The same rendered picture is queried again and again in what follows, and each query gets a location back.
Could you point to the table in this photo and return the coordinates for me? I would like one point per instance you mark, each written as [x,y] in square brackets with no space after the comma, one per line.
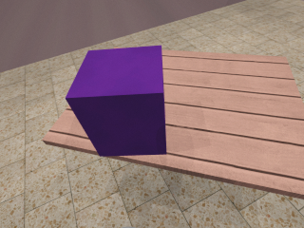
[233,118]

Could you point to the carton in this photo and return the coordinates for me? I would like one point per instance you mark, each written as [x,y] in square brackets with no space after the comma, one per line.
[118,98]

